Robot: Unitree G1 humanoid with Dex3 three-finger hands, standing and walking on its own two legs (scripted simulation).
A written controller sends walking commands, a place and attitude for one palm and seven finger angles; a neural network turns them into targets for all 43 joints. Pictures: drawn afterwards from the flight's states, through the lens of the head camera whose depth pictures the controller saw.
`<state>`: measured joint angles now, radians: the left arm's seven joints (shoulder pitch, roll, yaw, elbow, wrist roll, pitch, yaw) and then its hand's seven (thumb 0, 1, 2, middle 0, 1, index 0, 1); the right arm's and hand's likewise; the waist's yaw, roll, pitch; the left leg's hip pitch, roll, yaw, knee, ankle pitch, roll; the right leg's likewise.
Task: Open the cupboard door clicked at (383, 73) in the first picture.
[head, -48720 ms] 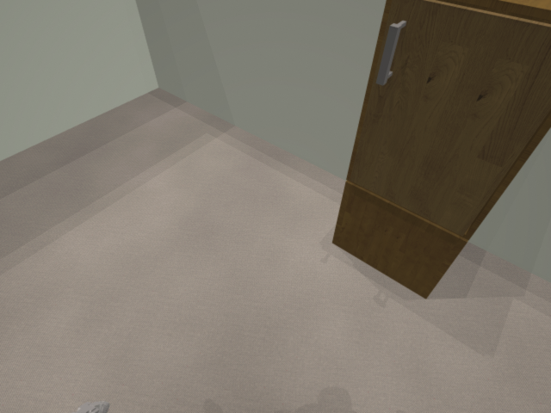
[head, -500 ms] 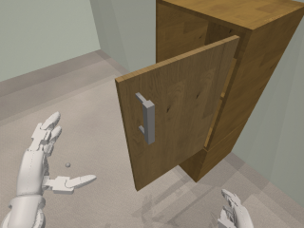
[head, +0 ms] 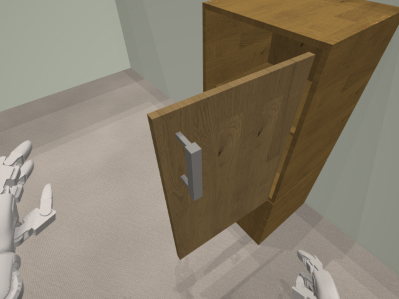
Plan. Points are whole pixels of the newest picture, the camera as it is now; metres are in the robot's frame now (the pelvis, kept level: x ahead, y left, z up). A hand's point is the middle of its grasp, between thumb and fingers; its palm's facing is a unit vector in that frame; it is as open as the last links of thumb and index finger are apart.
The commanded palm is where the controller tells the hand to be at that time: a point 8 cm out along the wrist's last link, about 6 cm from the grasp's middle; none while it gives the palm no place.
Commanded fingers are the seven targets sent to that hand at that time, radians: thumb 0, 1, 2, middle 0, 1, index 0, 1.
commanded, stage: draw the hand back to the body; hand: left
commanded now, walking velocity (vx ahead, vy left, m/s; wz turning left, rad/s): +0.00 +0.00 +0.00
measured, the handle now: (188, 167) +0.33 +0.07 +0.12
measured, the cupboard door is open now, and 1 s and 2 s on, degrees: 86 86 86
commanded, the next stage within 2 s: step back with the hand held close in 0.30 s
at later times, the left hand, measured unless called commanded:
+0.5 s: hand (55, 209) +0.19 +0.25 +0.16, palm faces +0.44 -0.79 -0.42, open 7.4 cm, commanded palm +0.14 +0.29 +0.17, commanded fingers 0.00 0.90 0.90 -0.20 -0.30 -0.20 -0.30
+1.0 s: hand (8, 258) +0.12 +0.28 +0.15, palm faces +0.38 -0.77 -0.51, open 7.4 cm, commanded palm +0.06 +0.32 +0.17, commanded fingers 0.00 0.90 0.90 -0.20 -0.30 -0.20 -0.30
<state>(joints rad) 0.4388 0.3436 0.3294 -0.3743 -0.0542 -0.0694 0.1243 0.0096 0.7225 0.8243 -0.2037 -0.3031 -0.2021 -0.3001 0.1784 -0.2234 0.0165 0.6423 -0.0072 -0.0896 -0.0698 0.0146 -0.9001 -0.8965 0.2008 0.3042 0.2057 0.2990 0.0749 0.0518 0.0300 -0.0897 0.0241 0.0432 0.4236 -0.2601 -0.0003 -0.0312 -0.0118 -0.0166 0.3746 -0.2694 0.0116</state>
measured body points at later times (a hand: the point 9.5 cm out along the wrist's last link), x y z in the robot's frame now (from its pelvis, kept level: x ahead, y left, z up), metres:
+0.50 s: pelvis +0.00 -0.01 +0.00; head -0.01 -0.03 +0.45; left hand +0.16 +0.29 +0.18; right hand +0.19 -0.24 -0.09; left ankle -0.01 +0.12 -0.74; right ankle -0.04 -0.13 -0.74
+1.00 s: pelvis -0.09 +0.02 -0.01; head -0.07 +0.03 +0.43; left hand +0.09 +0.31 +0.18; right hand +0.08 -0.22 -0.09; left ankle -0.01 +0.12 -0.74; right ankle -0.04 -0.13 -0.74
